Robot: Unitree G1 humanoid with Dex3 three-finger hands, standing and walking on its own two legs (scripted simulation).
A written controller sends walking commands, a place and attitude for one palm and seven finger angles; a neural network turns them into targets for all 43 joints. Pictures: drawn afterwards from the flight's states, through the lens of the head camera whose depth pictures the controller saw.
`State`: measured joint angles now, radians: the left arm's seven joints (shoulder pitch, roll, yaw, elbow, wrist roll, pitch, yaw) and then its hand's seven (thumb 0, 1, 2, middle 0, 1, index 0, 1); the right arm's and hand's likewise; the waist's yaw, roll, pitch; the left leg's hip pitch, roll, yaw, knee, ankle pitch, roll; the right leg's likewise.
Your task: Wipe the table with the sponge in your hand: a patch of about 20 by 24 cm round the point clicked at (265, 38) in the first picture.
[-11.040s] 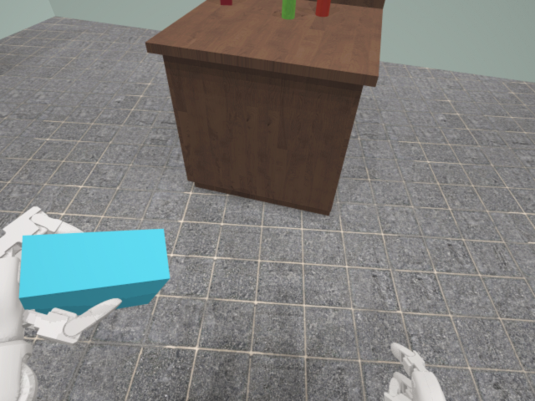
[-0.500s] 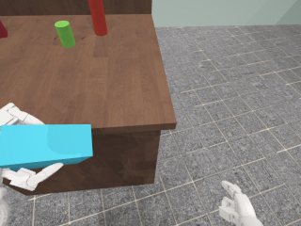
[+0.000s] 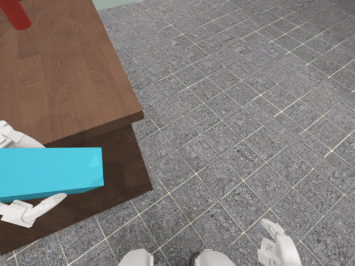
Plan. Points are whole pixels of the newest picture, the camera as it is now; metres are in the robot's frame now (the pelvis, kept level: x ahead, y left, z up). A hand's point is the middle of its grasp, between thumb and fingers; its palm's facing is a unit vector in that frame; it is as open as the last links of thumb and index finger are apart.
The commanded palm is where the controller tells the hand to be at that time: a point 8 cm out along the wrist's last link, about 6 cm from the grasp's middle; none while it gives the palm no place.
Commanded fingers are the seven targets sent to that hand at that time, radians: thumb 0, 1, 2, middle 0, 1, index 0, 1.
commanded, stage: come to a stop and stand still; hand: left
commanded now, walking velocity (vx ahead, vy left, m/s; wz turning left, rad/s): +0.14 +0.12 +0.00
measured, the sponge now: (63, 174) +0.25 +0.18 +0.14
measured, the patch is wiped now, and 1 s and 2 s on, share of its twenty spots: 0.00 0.00 0.00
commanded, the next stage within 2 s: none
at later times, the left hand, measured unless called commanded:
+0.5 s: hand (16, 211) +0.19 +0.21 +0.17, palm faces +0.39 -0.85 -0.37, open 10.0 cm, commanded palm +0.12 +0.27 +0.19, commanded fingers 0.00 0.10 1.30 -1.20 -1.60 -1.20 -1.60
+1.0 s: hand (7, 221) +0.18 +0.23 +0.15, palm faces +0.28 -0.87 -0.40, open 10.0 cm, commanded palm +0.13 +0.29 +0.19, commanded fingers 0.00 0.10 1.30 -1.20 -1.60 -1.20 -1.60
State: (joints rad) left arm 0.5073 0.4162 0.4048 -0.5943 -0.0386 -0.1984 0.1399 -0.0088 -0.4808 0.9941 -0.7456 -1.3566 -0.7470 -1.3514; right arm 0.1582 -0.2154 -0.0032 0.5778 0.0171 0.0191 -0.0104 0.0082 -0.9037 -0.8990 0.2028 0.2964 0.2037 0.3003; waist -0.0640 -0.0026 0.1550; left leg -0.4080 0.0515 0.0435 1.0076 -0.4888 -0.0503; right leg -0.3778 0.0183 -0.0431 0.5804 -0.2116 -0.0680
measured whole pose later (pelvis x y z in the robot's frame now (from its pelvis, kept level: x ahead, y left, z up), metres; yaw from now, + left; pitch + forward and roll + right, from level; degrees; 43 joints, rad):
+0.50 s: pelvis -0.03 -0.01 +0.00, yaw +1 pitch -2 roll +0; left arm 0.40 0.31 0.28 -0.46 -0.01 -0.19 0.14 -0.01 -0.48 1.00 -0.75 -1.36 -0.75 -1.35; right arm 0.17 -0.19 0.03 0.61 0.00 -0.04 -0.04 0.01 -0.90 -0.90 0.20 0.30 0.20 0.30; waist 0.00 0.03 0.04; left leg -0.26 0.03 0.01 0.62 -0.36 -0.01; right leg -0.30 0.02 -0.09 0.56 -0.23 -0.06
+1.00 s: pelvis -0.04 +0.01 +0.01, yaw -1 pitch -2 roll +1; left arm 0.45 0.36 0.29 -0.39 -0.02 -0.26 0.08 -0.01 -0.48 1.00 -0.75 -1.36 -0.75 -1.35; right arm 0.27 -0.20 0.02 0.58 0.01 -0.16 -0.02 0.01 -0.90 -0.90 0.20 0.30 0.20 0.30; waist 0.00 -0.03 0.05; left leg -0.18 -0.01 0.07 0.45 -0.24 0.02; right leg -0.28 -0.01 -0.02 0.48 -0.17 -0.02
